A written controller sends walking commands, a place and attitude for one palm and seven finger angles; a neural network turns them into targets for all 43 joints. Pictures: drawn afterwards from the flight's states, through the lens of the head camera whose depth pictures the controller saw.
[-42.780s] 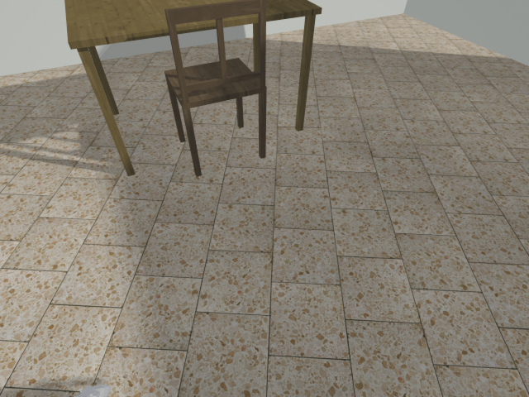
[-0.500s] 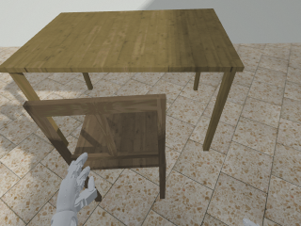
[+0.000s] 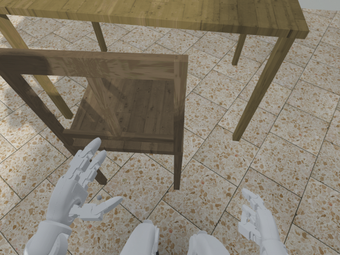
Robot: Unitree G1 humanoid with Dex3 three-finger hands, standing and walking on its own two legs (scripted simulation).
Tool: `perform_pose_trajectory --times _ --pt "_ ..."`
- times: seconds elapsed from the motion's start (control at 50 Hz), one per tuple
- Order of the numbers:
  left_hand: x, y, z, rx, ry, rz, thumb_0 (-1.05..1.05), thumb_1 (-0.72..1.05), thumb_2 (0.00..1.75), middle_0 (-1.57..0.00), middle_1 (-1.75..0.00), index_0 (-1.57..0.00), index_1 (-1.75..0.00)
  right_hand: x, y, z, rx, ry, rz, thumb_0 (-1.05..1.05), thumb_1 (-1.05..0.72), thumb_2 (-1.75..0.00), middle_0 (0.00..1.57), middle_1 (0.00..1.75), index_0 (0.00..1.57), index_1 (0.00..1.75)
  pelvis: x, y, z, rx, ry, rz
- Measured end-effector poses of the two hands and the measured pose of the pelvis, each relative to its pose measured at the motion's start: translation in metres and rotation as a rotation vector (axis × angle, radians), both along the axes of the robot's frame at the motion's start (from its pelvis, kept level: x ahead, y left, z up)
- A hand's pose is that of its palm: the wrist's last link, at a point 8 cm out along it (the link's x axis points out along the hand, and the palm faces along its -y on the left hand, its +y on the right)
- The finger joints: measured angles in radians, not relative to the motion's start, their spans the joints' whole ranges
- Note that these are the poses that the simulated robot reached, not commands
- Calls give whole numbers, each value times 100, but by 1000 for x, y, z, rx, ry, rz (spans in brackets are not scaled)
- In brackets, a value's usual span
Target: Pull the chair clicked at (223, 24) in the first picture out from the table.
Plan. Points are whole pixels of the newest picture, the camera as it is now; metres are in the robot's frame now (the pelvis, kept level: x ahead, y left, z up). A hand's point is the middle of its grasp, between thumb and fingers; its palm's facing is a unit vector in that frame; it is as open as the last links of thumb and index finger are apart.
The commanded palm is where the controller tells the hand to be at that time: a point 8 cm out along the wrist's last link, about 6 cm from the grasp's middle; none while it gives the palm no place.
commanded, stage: raise the hand toward the chair's back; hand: left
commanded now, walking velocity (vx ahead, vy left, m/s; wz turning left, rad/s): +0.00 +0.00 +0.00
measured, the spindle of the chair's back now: (107, 109) +0.47 +0.22 +0.01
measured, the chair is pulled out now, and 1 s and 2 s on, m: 0.21 0.21 0.21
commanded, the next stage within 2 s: aim the fingers beside a spindle in 1.34 s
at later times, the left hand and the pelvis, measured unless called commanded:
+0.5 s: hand (68, 183) +0.24 +0.22 +0.07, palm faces +0.05 -1.00 -0.03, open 16.2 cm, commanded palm +0.22 +0.28 +0.06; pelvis +0.01 +0.04 +0.02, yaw -2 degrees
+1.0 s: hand (49, 172) +0.27 +0.27 +0.06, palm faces +0.00 -1.00 -0.03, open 16.9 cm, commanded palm +0.24 +0.33 +0.07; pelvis +0.01 +0.08 +0.03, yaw -2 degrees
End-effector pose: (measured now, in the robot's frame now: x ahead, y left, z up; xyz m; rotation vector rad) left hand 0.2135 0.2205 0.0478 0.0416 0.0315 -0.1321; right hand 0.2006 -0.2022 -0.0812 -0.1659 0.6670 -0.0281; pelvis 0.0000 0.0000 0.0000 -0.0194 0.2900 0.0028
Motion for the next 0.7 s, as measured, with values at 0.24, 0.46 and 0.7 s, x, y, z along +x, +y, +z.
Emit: perform_pose_trajectory --times 0.24,0.46,0.7 --pt "-1 37 26 49 0 246 1 -6 49 -11 -15 -10 -15 -65 -44 11 -94 177 -190 1 -91 -90 20 29 20 30 17 11 23 12 -3 -34" --pt "6 46 12 -21 14 153 0 -32 38 -8 -11 -8 -11 -38 -23 29 -122 53 -176 1 -91 -90 20 29 20 30 10 34 21 -13 -8 -38" --pt "13 77 11 -12 49 138 -1 -48 31 -6 -8 -6 -9 -15 32 43 -80 -6 -54 1 -91 -90 21 30 20 30 8 58 26 -42 -27 -19"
